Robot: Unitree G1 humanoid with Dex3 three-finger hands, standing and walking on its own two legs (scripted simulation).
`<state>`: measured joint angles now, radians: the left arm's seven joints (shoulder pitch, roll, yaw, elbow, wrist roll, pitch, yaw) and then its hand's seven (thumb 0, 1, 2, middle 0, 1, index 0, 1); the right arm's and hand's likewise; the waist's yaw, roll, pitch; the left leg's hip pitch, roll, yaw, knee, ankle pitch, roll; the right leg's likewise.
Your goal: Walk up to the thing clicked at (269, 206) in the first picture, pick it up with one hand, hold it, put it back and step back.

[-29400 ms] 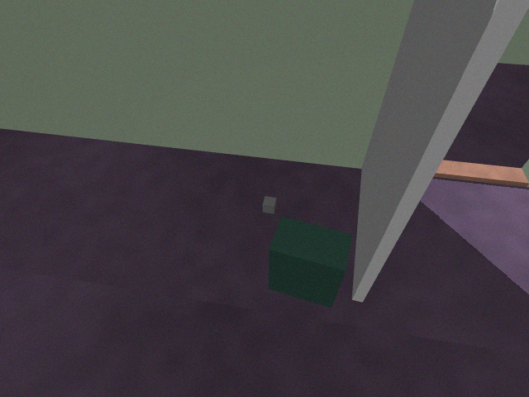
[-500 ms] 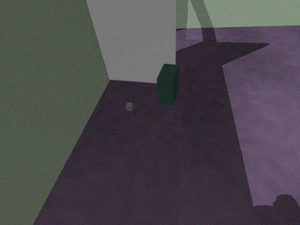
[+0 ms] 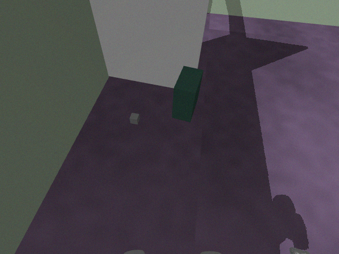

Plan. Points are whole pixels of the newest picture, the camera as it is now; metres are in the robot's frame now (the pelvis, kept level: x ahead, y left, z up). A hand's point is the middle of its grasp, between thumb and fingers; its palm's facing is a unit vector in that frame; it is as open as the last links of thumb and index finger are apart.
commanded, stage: walk up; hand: left
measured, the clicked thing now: (134, 118) +1.08 +0.27 -0.74
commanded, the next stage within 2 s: none
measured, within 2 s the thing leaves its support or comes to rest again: neither
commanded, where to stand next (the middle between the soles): +0.70 -0.01 m, yaw -2 degrees
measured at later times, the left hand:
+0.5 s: hand (95, 191) +0.29 +0.23 -0.11, palm faces -0.01 -0.92 -0.40, open 7.4 cm
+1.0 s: hand (94, 133) +0.51 +0.30 -0.15, palm faces -0.09 -0.94 -0.32, open 7.4 cm
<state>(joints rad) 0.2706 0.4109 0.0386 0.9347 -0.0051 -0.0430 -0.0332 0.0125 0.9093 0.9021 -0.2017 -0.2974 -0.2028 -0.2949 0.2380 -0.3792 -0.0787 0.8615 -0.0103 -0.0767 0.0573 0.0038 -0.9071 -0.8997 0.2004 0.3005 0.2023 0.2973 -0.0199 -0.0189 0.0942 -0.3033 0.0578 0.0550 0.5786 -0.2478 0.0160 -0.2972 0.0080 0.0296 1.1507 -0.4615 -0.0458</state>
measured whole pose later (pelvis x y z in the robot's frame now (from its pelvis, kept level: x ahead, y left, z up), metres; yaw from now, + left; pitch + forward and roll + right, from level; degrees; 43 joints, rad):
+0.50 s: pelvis +0.23 -0.04 +0.01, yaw -2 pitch -3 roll +1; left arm 0.32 0.36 0.04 0.87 0.00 -0.09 -0.05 0.01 0.91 0.90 -0.20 -0.30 -0.21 -0.30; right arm 0.28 -0.43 -0.05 0.86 0.01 -0.03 0.05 0.01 -0.91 -0.90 0.20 0.30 0.20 0.30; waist 0.04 0.07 0.08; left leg -0.45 0.04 -0.03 1.09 -0.32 0.03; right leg -0.24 -0.03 -0.06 0.50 -0.21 -0.03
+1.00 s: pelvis +0.43 +0.03 +0.01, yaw -2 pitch -2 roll -1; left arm 0.28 0.44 0.04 0.87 -0.01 -0.05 -0.05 0.01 0.91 0.90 -0.20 -0.30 -0.20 -0.29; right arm 0.32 -0.37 -0.04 0.83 0.00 -0.09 0.04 0.00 -0.90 -0.90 0.20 0.30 0.20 0.30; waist -0.02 -0.06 0.09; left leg -0.18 0.02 0.10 0.48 -0.26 0.04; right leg -0.48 -0.04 0.05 1.00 -0.30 -0.02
